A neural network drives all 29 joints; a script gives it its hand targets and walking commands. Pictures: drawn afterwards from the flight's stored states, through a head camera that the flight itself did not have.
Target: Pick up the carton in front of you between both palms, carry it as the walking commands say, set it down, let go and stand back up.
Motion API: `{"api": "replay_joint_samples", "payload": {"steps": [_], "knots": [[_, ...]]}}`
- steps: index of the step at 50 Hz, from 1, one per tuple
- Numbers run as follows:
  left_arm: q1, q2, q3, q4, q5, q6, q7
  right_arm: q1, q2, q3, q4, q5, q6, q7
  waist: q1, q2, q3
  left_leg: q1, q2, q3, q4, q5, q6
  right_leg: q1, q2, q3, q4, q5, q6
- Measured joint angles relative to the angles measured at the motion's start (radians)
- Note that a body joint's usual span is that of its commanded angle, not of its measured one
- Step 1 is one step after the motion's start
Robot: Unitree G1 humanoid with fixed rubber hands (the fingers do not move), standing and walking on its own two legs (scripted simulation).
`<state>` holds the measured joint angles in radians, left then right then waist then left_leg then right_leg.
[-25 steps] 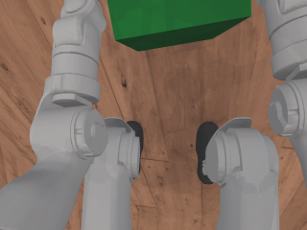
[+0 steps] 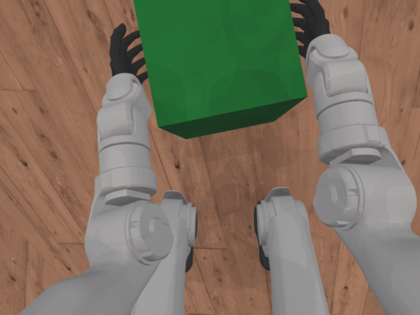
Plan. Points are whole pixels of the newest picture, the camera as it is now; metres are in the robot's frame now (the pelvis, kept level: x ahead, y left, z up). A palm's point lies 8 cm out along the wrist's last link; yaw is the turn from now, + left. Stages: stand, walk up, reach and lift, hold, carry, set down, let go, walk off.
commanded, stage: reach and lift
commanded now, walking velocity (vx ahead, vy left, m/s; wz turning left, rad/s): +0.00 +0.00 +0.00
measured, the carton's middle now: (219, 71) +0.54 -0.01 -0.14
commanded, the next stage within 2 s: none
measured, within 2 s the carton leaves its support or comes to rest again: neither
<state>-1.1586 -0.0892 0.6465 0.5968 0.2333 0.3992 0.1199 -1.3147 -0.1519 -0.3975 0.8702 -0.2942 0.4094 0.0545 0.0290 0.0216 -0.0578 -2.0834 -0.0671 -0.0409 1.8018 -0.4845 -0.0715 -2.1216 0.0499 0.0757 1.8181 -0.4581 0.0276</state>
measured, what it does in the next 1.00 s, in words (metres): rises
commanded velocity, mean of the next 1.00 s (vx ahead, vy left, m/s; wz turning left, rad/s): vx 0.00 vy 0.00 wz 0.00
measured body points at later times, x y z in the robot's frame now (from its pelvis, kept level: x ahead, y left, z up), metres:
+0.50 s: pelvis +0.04 +0.00 +0.12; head +0.24 -0.03 +0.52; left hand +0.49 +0.14 +0.08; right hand +0.50 -0.16 +0.07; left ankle +0.12 +0.13 -0.44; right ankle +0.12 -0.13 -0.44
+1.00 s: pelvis +0.08 +0.01 +0.25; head +0.17 -0.01 +0.69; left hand +0.45 +0.14 +0.23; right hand +0.44 -0.16 +0.22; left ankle +0.12 +0.13 -0.44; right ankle +0.12 -0.13 -0.44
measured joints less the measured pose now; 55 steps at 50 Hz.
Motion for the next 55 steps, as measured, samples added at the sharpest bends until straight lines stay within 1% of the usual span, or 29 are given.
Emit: {"api": "replay_joint_samples", "payload": {"steps": [6, 11, 19, 26, 40, 49, 55], "knots": [[0.073, -0.012, -0.038, -0.061, -0.022, 0.018, -0.006, 0.099, 0.040, 0.010, -0.111, 0.016, 0.029, -0.002, 0.003, 0.009, -0.049, 0.055, 0.004, -0.005, -0.070, 0.003, 0.003, 0.059, -0.003, -0.004, -0.073, 0.001, 0.000], [0.150, -0.021, -0.071, -0.080, -0.035, 0.022, -0.011, 0.199, 0.072, 0.022, -0.177, 0.034, 0.045, -0.010, 0.005, 0.010, -0.095, 0.137, 0.011, -0.005, -0.132, -0.006, 0.009, 0.140, -0.002, -0.004, -0.137, -0.006, 0.000], [0.276, -0.032, -0.102, -0.060, -0.031, 0.009, -0.029, 0.347, 0.133, 0.013, -0.209, 0.030, 0.040, -0.028, 0.007, 0.004, -0.154, 0.317, 0.019, -0.007, -0.254, -0.010, 0.017, 0.320, -0.005, -0.004, -0.258, -0.011, -0.004], [0.367, -0.041, -0.121, -0.047, -0.015, -0.003, -0.047, 0.454, 0.181, -0.003, -0.226, 0.011, 0.025, -0.031, 0.004, -0.001, -0.174, 0.488, 0.022, -0.016, -0.377, 0.007, 0.022, 0.497, -0.010, -0.012, -0.384, 0.003, -0.009], [0.552, -0.075, -0.177, -0.084, 0.010, -0.006, -0.072, 0.677, 0.247, 0.012, -0.305, 0.013, 0.012, -0.032, -0.011, -0.002, -0.147, 0.876, 0.031, -0.023, -0.654, 0.060, 0.040, 0.895, -0.019, -0.014, -0.673, 0.057, -0.008], [0.692, -0.094, -0.231, -0.121, 0.016, 0.004, -0.079, 0.830, 0.277, 0.044, -0.358, 0.023, 0.019, -0.032, -0.022, -0.002, -0.116, 1.181, 0.037, -0.023, -0.873, 0.110, 0.051, 1.203, -0.028, -0.011, -0.896, 0.106, -0.007], [0.783, -0.099, -0.277, -0.154, 0.019, 0.030, -0.081, 0.927, 0.293, 0.073, -0.401, 0.025, 0.044, -0.033, -0.028, -0.005, -0.089, 1.403, 0.041, -0.025, -1.035, 0.155, 0.056, 1.427, -0.033, -0.011, -1.059, 0.151, -0.008]]}}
